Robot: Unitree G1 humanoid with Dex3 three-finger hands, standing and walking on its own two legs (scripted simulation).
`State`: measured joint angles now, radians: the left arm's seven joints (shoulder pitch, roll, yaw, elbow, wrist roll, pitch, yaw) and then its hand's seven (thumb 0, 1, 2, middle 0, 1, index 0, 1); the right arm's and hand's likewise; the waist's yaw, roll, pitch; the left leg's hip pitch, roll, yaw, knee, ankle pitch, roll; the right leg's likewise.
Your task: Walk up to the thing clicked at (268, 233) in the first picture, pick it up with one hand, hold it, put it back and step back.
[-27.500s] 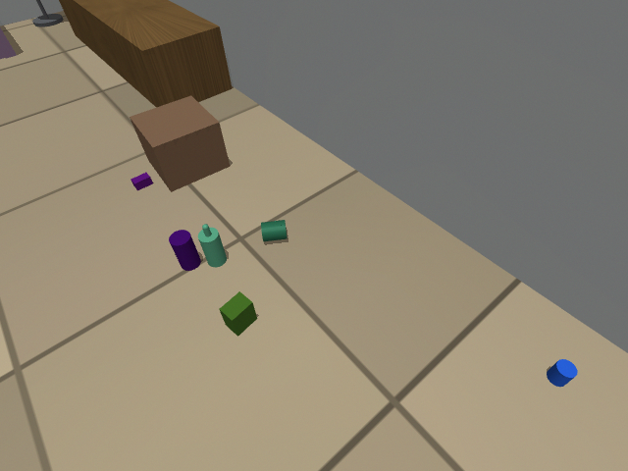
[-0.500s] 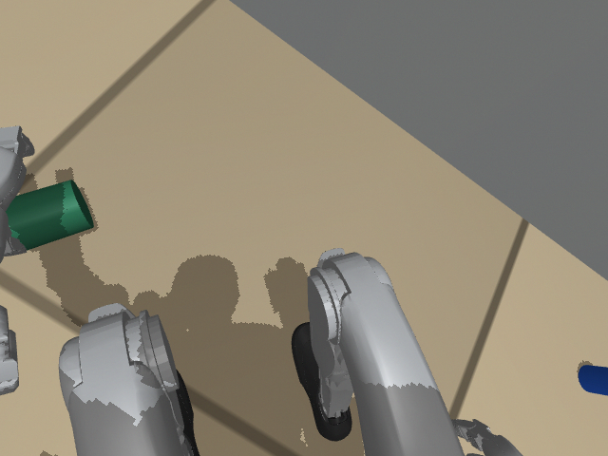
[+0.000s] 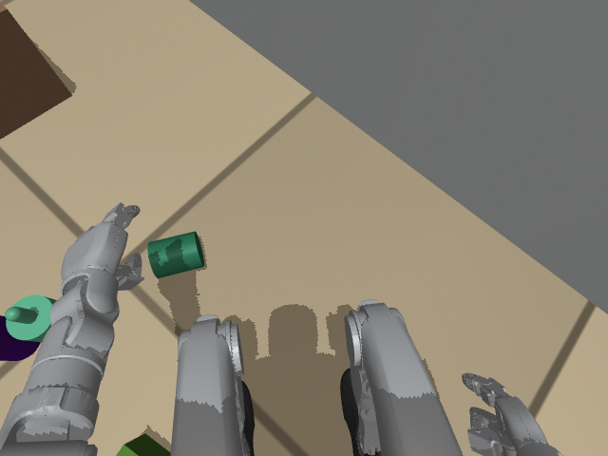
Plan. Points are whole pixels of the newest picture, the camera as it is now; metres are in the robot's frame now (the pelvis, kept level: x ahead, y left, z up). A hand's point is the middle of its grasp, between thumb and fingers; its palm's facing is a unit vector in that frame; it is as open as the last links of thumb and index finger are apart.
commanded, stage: home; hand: left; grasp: from above
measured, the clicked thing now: (177, 254) +0.49 +0.26 -0.41
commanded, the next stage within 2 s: none
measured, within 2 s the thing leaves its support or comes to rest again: neither
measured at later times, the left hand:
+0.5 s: hand (65, 359) +0.26 +0.21 +0.09, palm faces +0.07 -0.95 -0.30, open 7.4 cm
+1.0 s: hand out of the picture +0.22 +0.20 +0.21, palm faces +0.17 -0.97 -0.20, open 7.4 cm
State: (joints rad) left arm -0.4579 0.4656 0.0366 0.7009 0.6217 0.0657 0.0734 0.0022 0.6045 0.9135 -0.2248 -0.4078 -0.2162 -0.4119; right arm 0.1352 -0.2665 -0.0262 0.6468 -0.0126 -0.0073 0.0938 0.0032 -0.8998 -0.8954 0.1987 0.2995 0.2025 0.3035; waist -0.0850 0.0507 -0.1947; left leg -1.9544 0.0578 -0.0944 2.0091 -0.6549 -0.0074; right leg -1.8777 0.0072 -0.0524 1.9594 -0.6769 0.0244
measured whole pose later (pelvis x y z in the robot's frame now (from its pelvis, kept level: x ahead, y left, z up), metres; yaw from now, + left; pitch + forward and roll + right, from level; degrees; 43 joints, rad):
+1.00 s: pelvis +0.08 +0.00 +0.26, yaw +7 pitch +10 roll -3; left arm 0.51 0.22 0.04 -0.12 -0.06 0.46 0.02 0.01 0.90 0.90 -0.20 -0.30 -0.20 -0.30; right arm 0.28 -0.23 0.03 0.52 0.01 -0.23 -0.19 0.01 -0.90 -0.90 0.20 0.30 0.20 0.30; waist -0.04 0.05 -0.17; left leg -0.70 0.04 -0.05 1.00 -0.47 -0.01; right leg -0.62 -0.01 -0.07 0.93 -0.48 0.02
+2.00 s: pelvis +0.07 +0.00 +0.26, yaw +6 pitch +9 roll -3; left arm 0.49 0.22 0.03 -0.12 -0.05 0.46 0.01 0.01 0.90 0.90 -0.20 -0.30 -0.20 -0.30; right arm 0.28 -0.22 0.04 0.55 0.01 -0.25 -0.19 0.01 -0.90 -0.90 0.20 0.30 0.21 0.30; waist -0.04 0.05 -0.15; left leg -0.70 0.05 -0.05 1.00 -0.47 -0.02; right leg -0.62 -0.01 -0.06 0.94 -0.48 0.02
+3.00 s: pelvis +0.07 +0.00 +0.26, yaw +6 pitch +6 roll -2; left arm 0.37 0.24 0.00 0.11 0.01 0.27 0.03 0.01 0.90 0.90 -0.20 -0.30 -0.20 -0.30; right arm 0.22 -0.23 0.02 0.65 -0.07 -0.17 -0.13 0.01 -0.90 -0.90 0.20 0.30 0.20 0.30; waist 0.00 0.02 -0.06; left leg -0.61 0.03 -0.03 0.97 -0.46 -0.01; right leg -0.55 -0.02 -0.04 0.93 -0.48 0.01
